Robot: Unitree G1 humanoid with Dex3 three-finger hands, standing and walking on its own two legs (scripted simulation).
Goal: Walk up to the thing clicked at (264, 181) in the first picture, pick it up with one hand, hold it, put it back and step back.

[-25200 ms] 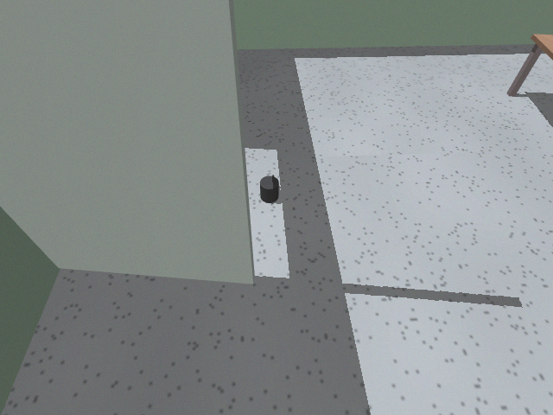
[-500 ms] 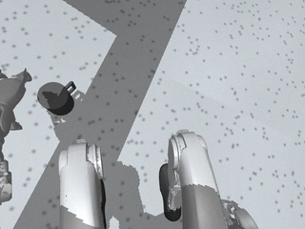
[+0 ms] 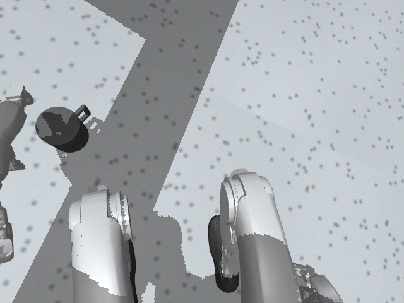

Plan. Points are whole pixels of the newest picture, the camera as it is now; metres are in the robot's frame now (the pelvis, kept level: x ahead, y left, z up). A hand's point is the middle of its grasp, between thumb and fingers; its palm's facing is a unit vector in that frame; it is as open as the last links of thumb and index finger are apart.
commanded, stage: approach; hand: left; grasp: from above
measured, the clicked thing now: (69, 126) +0.49 +0.26 -0.29
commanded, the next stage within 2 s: close in in 0.86 s
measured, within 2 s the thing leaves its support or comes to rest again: neither
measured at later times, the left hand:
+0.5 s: hand (57, 105) +0.50 +0.25 -0.16, palm faces -0.34 -0.03 -0.94, open 14.1 cm
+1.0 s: hand (28, 139) +0.43 +0.30 -0.17, palm faces -0.42 -0.05 -0.91, open 14.0 cm
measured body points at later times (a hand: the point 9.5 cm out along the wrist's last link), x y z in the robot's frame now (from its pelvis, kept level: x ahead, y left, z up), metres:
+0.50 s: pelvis +0.00 +0.00 -0.01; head +0.24 +0.07 +0.37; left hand +0.51 +0.25 -0.11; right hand +0.04 -0.28 -0.10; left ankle +0.07 +0.13 -0.30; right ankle +0.10 -0.14 -0.30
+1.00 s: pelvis -0.01 +0.00 -0.01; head +0.23 +0.06 +0.37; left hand +0.44 +0.30 -0.12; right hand +0.05 -0.29 -0.12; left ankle +0.07 +0.13 -0.30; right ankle +0.10 -0.14 -0.30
